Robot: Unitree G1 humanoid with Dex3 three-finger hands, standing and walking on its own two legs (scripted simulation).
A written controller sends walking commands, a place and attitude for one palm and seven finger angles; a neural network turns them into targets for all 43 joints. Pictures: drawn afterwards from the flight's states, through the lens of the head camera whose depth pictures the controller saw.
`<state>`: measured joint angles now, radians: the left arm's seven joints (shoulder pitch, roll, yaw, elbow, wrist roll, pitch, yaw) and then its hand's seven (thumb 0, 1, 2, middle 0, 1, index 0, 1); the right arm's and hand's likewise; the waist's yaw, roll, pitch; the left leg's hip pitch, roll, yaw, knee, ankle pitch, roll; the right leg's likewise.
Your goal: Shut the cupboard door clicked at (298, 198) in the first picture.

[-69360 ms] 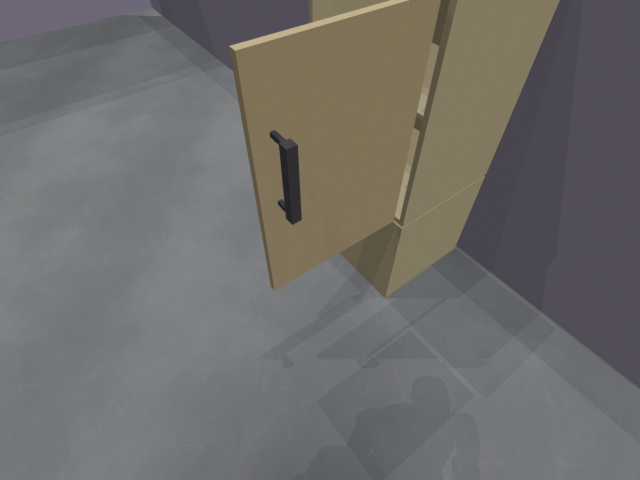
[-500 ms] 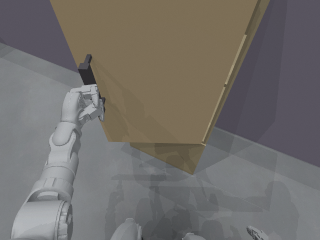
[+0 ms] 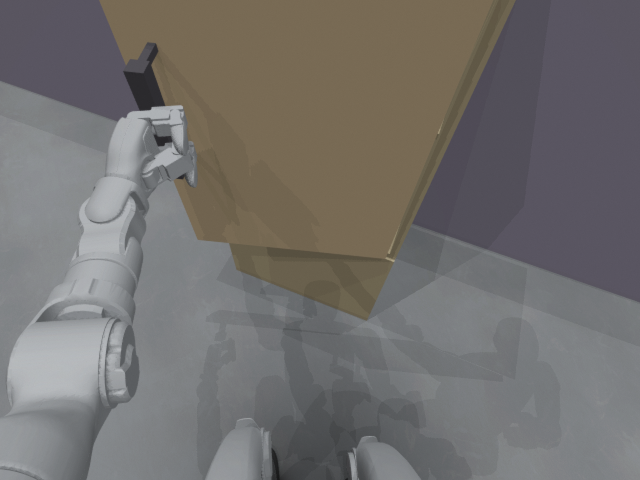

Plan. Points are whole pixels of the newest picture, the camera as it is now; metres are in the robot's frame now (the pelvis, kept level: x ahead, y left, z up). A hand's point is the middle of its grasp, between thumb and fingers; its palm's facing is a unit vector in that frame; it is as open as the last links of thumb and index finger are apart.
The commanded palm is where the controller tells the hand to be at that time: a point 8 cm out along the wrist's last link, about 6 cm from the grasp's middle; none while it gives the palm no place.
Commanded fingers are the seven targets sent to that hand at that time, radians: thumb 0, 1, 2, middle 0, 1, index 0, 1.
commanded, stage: push the door shut along its arc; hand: left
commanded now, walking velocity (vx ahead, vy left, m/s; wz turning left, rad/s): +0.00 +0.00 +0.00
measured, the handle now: (164, 116) +0.56 +0.18 +0.10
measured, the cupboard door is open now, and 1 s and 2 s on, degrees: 17 5 0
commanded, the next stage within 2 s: pull the fist back off the door in 1.08 s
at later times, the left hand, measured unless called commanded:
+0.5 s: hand (226, 123) +0.54 +0.10 +0.10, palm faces -0.29 -0.96 -0.02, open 3.1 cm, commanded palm +0.55 +0.14 +0.10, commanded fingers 0.00 0.90 0.90 -1.30 -1.50 -1.30 -1.50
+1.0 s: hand (247, 100) +0.58 +0.08 +0.11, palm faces -0.37 -0.93 -0.02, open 2.9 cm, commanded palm +0.61 +0.10 +0.10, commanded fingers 0.00 0.90 0.90 -1.30 -1.50 -1.30 -1.50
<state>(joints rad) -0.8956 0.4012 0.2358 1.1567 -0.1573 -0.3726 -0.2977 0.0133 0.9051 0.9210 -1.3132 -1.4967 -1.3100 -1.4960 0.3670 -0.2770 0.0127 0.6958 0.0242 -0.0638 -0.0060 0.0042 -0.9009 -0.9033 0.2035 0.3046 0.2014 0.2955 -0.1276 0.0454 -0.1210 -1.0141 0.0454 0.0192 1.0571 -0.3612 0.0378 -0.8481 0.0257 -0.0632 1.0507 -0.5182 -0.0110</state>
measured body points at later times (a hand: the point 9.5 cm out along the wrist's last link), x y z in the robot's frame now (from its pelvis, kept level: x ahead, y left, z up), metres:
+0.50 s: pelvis +0.00 -0.01 -0.02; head +0.14 +0.01 +0.41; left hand +0.55 +0.16 +0.11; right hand +0.00 -0.28 -0.12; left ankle +0.08 +0.10 -0.66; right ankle -0.01 -0.12 -0.66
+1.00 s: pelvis +0.01 -0.02 -0.03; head +0.17 +0.00 +0.39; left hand +0.60 +0.13 +0.11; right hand -0.04 -0.28 -0.13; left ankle +0.08 +0.10 -0.66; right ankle -0.01 -0.12 -0.66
